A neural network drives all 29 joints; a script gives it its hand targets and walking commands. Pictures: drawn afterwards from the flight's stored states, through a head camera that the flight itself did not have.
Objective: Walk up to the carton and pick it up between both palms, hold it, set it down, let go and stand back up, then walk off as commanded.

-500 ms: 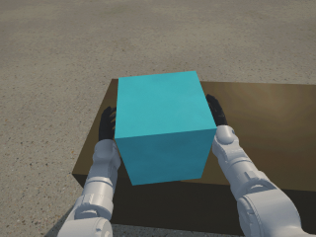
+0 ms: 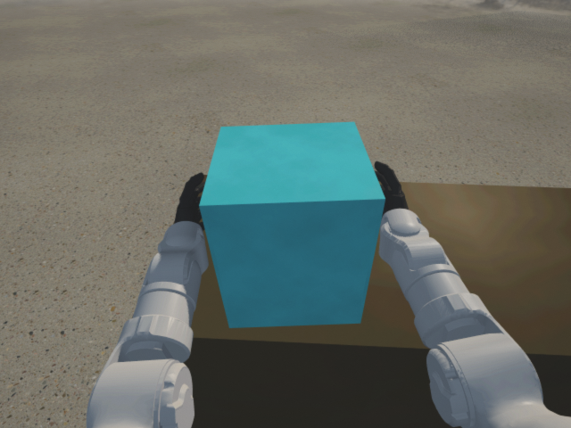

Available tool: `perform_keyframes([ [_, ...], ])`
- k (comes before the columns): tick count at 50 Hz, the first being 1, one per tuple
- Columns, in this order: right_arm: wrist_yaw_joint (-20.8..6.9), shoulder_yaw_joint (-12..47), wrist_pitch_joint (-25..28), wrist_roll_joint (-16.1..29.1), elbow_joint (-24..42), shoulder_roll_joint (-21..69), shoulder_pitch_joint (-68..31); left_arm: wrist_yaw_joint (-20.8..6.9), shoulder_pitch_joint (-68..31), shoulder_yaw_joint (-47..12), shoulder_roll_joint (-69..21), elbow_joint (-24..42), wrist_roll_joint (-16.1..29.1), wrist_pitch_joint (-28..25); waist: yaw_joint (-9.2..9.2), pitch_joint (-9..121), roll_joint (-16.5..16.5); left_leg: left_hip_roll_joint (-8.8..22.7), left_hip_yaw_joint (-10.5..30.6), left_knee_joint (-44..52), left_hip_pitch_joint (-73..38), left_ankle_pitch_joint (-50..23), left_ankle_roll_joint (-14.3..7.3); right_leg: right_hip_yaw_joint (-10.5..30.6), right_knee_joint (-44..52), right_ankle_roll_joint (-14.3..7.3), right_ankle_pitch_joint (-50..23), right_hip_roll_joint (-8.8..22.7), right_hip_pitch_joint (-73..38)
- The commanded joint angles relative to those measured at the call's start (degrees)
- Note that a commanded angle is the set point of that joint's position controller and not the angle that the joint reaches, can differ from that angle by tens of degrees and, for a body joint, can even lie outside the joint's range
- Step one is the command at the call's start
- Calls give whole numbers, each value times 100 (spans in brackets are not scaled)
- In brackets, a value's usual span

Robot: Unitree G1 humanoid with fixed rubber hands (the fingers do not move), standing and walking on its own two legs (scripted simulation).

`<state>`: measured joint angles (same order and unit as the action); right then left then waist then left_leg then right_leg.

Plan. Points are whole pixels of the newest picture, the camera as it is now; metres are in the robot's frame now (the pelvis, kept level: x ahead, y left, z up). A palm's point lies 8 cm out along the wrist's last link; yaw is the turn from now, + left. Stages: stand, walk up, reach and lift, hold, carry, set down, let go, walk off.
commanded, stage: reach and lift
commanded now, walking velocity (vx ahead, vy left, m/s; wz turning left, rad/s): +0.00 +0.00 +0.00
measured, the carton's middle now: (291, 225) +0.42 +0.03 +0.11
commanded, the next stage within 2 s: hold in 0.62 s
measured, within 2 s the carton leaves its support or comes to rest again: neither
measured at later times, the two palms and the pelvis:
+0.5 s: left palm (186, 209) +0.40 +0.19 +0.16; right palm (393, 207) +0.41 -0.11 +0.17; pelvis +0.00 +0.01 +0.00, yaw +1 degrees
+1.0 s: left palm (184, 200) +0.40 +0.19 +0.17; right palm (394, 203) +0.40 -0.11 +0.18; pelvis +0.00 +0.01 +0.00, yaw +1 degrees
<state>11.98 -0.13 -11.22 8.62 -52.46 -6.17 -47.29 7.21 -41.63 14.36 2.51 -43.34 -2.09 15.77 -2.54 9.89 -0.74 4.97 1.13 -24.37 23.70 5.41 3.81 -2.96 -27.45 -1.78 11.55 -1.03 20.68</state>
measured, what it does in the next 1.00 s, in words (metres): stands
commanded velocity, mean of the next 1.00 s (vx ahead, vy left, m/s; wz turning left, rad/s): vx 0.00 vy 0.00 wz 0.00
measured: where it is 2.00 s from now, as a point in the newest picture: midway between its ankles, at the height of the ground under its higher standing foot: outside the picture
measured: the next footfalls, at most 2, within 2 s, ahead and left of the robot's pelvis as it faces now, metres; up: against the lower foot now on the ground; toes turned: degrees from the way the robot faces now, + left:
none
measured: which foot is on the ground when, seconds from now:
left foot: down 0.00-1.00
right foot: down 0.00-1.00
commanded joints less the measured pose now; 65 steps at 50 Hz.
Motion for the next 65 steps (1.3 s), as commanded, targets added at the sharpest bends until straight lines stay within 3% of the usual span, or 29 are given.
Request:
perform_keyframes([
  [1, -462, 1479, -47, 248, 2219, 5340, -4349, -890, -5377, -2317, -3966, 2019, 480, -188, 511, 2719, -234, -926, -117, 318, -1592, -74, -415, 443, 1169, 650, -830, 116, -1678],
  [4, -465, 1449, -111, 400, 2562, 5113, -4612, -916, -5482, -2555, -4129, 2267, 627, -64, 678, 2949, 51, -890, -36, 292, -1721, -127, -300, 399, 1108, 596, -969, 77, -1600],
  [6, -440, 1493, -149, 428, 2903, 5366, -4858, -969, -5830, -2527, -3989, 2426, 728, -114, 699, 3105, -77, -956, -40, 228, -1629, -96, -360, 433, 1079, 644, -1093, 94, -1741],
  [10, -511, 1245, -277, 399, 2404, 5040, -4746, -951, -5758, -2462, -4070, 2293, 610, 2, 732, 2914, 149, -871, 22, 311, -1761, 195, -276, 335, 1121, 542, -519, 30, -1349],
  [13, -444, 1073, -353, 234, 2366, 5249, -4715, -1046, -5925, -2252, -3847, 2083, 681, -19, 856, 2650, -148, -947, -86, 287, -1599, 358, -412, 494, 1146, 641, -477, 121, -1555],
  [14, -477, 1057, -345, 251, 2113, 5185, -4638, -1038, -5734, -2097, -3865, 2017, 520, 0, 718, 2763, -51, -930, -42, 315, -1673, 179, -386, 441, 1119, 611, -502, 69, -1524],
  [16, -494, 1050, -319, 311, 2232, 5112, -4716, -1015, -5836, -2244, -3876, 2205, 601, -37, 798, 2996, 75, -921, 10, 315, -1718, 192, -336, 411, 1084, 578, -384, 20, -1474],
  [17, -509, 636, -377, 57, 1733, 4844, -4554, -1043, -5747, -2126, -3861, 1744, 444, 43, 996, 2531, 126, -897, 20, 395, -1727, 446, -324, 320, 1180, 548, -126, 24, -1192],
  [19, -514, 944, -305, 233, 2044, 5035, -4626, -1083, -5542, -2124, -3817, 1965, 438, 80, 729, 2688, -6, -905, -73, 271, -1841, 80, -365, 383, 1121, 580, -450, 56, -1403],
  [20, -508, 984, -302, 245, 2207, 4922, -4834, -1060, -5749, -2229, -3869, 2017, 521, 109, 830, 2998, 141, -871, -26, 287, -1986, 29, -293, 268, 1105, 541, -638, 5, -1467],
  [22, -486, 1081, -286, 326, 2401, 5030, -4957, -1084, -5580, -2140, -3825, 1841, 464, 93, 750, 2990, -16, -909, -12, 257, -1947, -50, -385, 326, 1097, 577, -777, 3, -1473],
  [26, -423, 1393, -333, 531, 2687, 5184, -4677, -1009, -5754, -2537, -3941, 2696, 663, 40, 803, 3550, 182, -938, 18, 110, -2008, -455, -274, 355, 927, 609, -1533, -3, -1915],
  [32, -361, 1358, -470, 468, 2755, 4923, -4866, -1128, -5232, -2103, -3629, 1885, 462, 278, 687, 2635, -161, -960, -44, 232, -1851, -34, -433, 351, 1137, 655, -870, 16, -1568],
  [37, -360, 1366, -550, 623, 2597, 4887, -4604, -1056, -5620, -2394, -3862, 2647, 577, 273, 846, 3090, 187, -920, 63, 191, -2037, -411, -286, 294, 1013, 587, -1328, -66, -1709],
  [38, -373, 1465, -532, 658, 2827, 4985, -4749, -1044, -5596, -2425, -3818, 2719, 582, 277, 722, 3134, 258, -915, 70, 194, -2047, -345, -304, 289, 1004, 610, -1172, -74, -1655],
  [39, -356, 1649, -557, 665, 3047, 5030, -4996, -1056, -5454, -2383, -3771, 2560, 584, 336, 649, 3085, -49, -916, 21, 152, -2076, -461, -399, 265, 1020, 642, -1427, -83, -1677],
  [41, -330, 1520, -619, 714, 2932, 4839, -4862, -1048, -5319, -2474, -3936, 2445, 619, 415, 833, 2874, 181, -914, 64, 184, -1963, -259, -301, 294, 1039, 603, -1294, -75, -1641],
  [45, -368, 1676, -638, 766, 3151, 5055, -4950, -1030, -5535, -2524, -3868, 2835, 667, 419, 647, 3350, 138, -907, 40, 165, -2030, -252, -335, 236, 991, 610, -1109, -109, -1689],
  [48, -338, 1496, -780, 702, 2773, 4691, -4517, -1021, -5351, -2583, -3877, 2687, 628, 526, 959, 2755, 318, -885, 100, 231, -2078, -181, -246, 227, 1054, 554, -1190, -104, -1501],
  [50, -312, 1666, -790, 819, 3047, 4781, -4753, -1062, -5075, -2391, -3840, 2637, 499, 654, 733, 2707, 107, -888, 68, 249, -2008, -157, -364, 251, 1117, 593, -1035, -106, -1559],
  [51, -276, 1660, -837, 802, 3113, 4897, -4637, -1112, -5050, -2390, -3751, 2584, 504, 683, 779, 2726, 6, -946, 9, 209, -1926, -173, -372, 303, 1121, 633, -1208, -47, -1784],
  [53, -261, 1801, -892, 946, 3289, 4855, -4684, -1057, -5090, -2594, -3924, 2903, 572, 747, 819, 2968, 352, -912, 79, 192, -2085, -401, -292, 248, 1024, 591, -1450, -99, -1790],
  [54, -247, 2147, -872, 1128, 3763, 5039, -4860, -1012, -5117, -2735, -3968, 3368, 708, 743, 700, 3483, 159, -920, 68, 106, -2269, -699, -311, 208, 965, 619, -1656, -163, -1915],
  [56, -232, 1899, -995, 993, 3563, 4829, -4561, -989, -5164, -2804, -3918, 3269, 702, 801, 878, 2969, 334, -922, 127, 135, -2225, -432, -285, 246, 1044, 584, -1400, -119, -1510],
  [57, -209, 2068, -1038, 1076, 3646, 4944, -4509, -1006, -4991, -2795, -3888, 3507, 688, 863, 796, 3049, 239, -926, 90, 130, -2131, -541, -337, 281, 1036, 613, -1459, -107, -1697],
  [58, -212, 1815, -1085, 929, 3418, 4742, -4557, -1044, -5185, -2727, -3836, 3138, 653, 901, 878, 2750, 322, -912, 79, 218, -2153, 8, -302, 269, 1174, 580, -735, -85, -1358],
  [62, -177, 1868, -1180, 971, 3674, 4730, -4554, -1015, -5076, -2920, -3997, 3432, 709, 1073, 997, 2828, 275, -860, 90, 244, -2126, -23, -294, 245, 1153, 556, -845, -123, -1473],
  [64, -209, 1798, -1211, 973, 3716, 4826, -4739, -1071, -5128, -2717, -3867, 3280, 692, 1125, 823, 2651, 202, -879, 85, 326, -1991, 264, -377, 292, 1238, 557, -425, -73, -1315],
  [65, -214, 1742, -1229, 955, 3632, 4724, -4660, -1087, -5104, -2815, -3915, 3284, 658, 1170, 967, 2654, 213, -864, 95, 332, -2000, 314, -362, 294, 1216, 542, -461, -81, -1345],
])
